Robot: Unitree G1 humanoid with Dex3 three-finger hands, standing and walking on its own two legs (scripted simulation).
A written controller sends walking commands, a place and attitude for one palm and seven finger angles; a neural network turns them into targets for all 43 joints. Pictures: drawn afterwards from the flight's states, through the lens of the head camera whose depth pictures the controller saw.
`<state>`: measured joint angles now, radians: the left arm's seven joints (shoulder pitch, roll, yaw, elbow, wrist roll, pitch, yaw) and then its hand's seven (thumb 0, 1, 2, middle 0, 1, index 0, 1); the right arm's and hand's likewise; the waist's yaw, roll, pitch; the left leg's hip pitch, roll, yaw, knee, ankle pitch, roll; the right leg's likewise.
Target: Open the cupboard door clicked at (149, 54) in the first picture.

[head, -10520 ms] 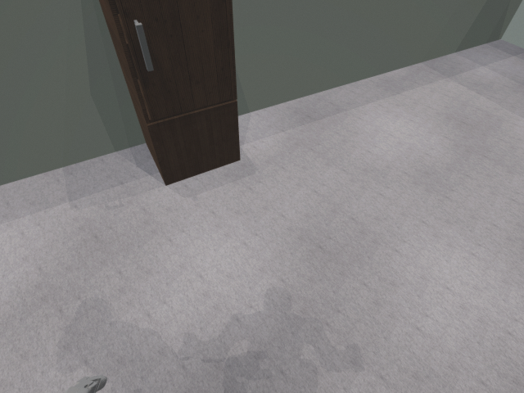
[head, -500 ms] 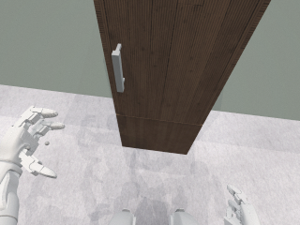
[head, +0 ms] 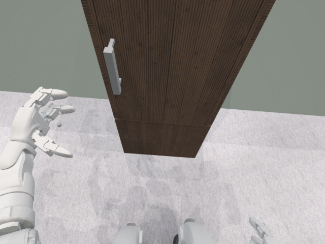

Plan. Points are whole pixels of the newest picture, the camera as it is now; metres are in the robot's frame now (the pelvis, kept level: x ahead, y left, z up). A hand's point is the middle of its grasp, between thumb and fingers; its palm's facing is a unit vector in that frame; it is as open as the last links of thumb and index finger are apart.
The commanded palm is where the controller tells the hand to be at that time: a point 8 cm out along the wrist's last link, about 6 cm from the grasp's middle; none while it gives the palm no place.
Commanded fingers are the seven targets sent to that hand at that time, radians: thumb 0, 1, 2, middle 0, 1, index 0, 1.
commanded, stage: move the hooked fingers beside the handle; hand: left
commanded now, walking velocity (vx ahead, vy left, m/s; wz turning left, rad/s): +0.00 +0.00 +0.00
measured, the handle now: (114, 68) +0.57 +0.15 +0.05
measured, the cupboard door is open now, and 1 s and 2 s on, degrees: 0 0 0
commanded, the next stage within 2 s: slide the fingers in behind the handle in 1.82 s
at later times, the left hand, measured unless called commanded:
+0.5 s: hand (79, 99) +0.45 +0.22 +0.06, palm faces -0.07 -1.00 -0.01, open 14.0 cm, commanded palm +0.43 +0.28 +0.06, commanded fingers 0.00 -0.50 0.30 -0.30 -1.20 -0.30 -1.20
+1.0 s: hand (89, 78) +0.52 +0.21 +0.06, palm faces -0.07 -1.00 -0.01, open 14.0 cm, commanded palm +0.51 +0.26 +0.05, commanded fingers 0.00 -0.50 0.30 -0.30 -1.20 -0.30 -1.20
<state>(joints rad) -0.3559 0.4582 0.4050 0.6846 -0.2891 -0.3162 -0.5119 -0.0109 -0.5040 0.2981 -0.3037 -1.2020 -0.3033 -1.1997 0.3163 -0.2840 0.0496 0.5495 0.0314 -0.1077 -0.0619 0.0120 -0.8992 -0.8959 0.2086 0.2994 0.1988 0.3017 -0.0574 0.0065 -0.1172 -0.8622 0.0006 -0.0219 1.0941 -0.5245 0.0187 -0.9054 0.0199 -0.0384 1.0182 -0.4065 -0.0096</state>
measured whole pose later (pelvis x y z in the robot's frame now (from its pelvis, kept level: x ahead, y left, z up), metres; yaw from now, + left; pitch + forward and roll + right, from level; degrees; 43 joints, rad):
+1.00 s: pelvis +0.00 +0.00 -0.02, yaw -1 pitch +25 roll -3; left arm -0.95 0.63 0.44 1.20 -0.11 -0.37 -0.41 -0.01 -0.50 0.30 -0.30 -1.20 -0.30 -1.20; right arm 0.39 -0.29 0.07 0.60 -0.01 0.04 -0.02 0.01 -0.90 -0.90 0.21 0.30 0.20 0.30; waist -0.19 0.02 -0.11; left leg -1.07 0.02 -0.03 1.18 -0.54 0.02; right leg -1.10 0.04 -0.05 1.07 -0.40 -0.01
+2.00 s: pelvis +0.00 +0.01 -0.02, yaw -2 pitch +25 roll -4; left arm -0.95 0.62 0.43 1.19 -0.09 -0.38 -0.37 -0.01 -0.50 0.30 -0.30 -1.20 -0.30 -1.20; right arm 0.37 -0.27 0.07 0.58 -0.02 0.08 -0.01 0.00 -0.90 -0.90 0.21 0.30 0.20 0.30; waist -0.20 0.02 -0.10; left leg -1.08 0.02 -0.03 1.19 -0.55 0.03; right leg -1.11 0.04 -0.05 1.07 -0.41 0.00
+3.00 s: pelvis +0.00 +0.00 -0.02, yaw -1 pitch +24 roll -3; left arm -0.93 0.43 0.32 1.16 -0.07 -0.44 -0.19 -0.01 -0.50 0.30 -0.30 -1.20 -0.31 -1.21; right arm 0.38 -0.26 0.05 0.60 -0.04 0.07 0.02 0.00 -0.90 -0.90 0.21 0.30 0.20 0.30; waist -0.18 0.04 -0.12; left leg -1.05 0.01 -0.02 1.17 -0.55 0.02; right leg -1.09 0.03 -0.04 1.08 -0.42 -0.01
